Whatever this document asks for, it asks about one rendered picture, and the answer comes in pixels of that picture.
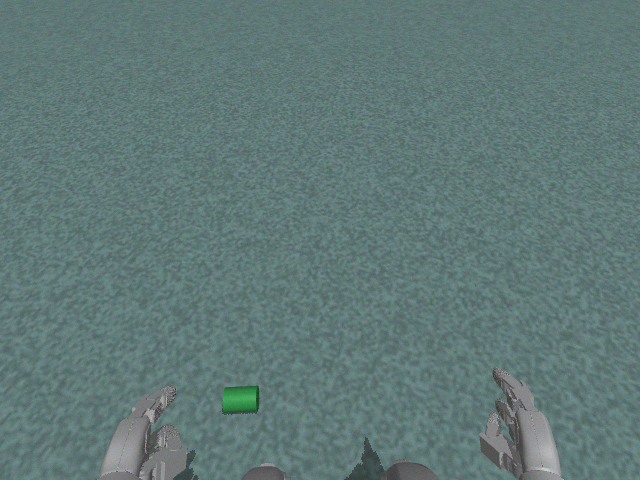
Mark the right robot hand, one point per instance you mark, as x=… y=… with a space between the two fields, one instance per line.
x=529 y=430

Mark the can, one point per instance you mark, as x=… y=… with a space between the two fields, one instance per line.
x=240 y=399

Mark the left robot hand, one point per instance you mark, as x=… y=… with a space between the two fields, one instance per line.
x=133 y=449

